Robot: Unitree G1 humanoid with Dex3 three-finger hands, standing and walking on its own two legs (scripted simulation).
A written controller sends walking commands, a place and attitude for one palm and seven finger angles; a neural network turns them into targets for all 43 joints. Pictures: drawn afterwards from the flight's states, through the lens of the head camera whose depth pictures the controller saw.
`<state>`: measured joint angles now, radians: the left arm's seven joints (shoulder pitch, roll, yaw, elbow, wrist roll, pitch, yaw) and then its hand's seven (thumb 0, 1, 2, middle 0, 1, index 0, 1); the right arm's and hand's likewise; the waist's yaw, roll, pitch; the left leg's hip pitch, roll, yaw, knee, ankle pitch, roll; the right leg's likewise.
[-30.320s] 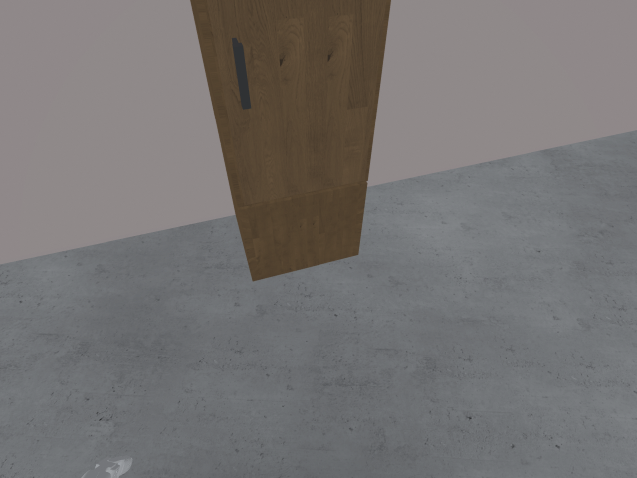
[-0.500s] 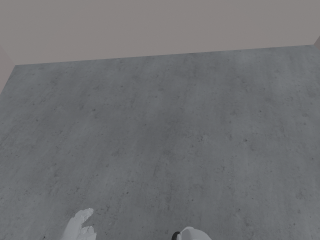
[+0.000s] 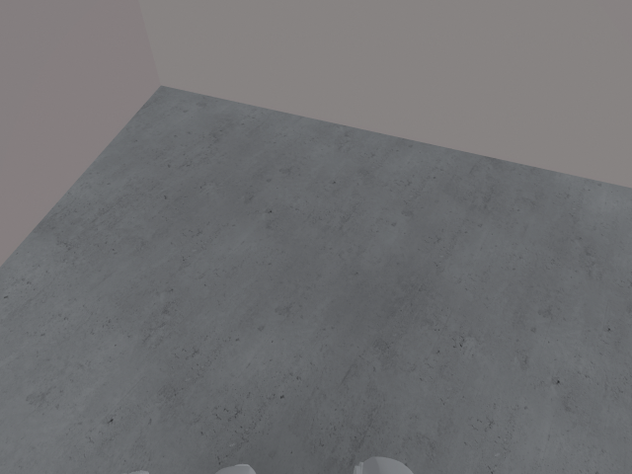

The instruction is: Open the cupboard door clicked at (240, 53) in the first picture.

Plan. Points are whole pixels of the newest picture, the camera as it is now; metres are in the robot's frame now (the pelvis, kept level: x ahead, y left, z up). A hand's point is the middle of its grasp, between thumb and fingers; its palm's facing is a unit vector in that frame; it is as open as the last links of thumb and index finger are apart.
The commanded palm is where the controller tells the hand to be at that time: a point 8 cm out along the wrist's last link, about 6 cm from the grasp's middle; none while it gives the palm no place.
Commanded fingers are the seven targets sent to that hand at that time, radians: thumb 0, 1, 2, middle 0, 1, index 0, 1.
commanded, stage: turn to face it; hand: left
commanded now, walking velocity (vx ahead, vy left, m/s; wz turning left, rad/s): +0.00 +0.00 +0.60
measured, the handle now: out of the picture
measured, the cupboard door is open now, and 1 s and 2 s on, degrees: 41 41 41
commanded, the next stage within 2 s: none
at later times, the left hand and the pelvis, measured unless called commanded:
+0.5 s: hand out of the picture +0.02 +0.14 -0.15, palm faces +0.31 -0.92 -0.24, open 7.3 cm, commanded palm none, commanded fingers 0.00 0.90 0.90 -0.20 -0.30 -0.20 -0.30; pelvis +0.02 -0.06 +0.02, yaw +18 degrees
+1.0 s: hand out of the picture +0.01 +0.17 -0.14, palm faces +0.55 -0.78 -0.30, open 7.3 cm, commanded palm none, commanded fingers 0.00 0.90 0.90 -0.20 -0.30 -0.20 -0.30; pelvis +0.03 -0.07 +0.01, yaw +34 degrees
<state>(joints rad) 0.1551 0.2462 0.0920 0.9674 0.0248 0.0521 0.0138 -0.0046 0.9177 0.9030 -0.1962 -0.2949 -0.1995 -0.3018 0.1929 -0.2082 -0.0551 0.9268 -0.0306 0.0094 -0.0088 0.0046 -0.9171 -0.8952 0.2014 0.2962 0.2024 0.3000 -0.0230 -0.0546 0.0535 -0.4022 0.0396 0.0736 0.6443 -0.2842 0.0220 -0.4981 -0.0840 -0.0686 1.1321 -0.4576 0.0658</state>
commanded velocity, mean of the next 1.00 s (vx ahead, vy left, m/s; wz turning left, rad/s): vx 0.00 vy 0.00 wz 0.60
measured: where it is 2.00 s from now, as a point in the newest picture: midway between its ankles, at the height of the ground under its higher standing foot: outside the picture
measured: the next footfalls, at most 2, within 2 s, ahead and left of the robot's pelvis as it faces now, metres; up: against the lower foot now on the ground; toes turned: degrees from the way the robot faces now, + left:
right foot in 0.24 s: +0.07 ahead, -0.17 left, +0.00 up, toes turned +5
left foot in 0.62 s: +0.00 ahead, +0.07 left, +0.00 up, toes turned +30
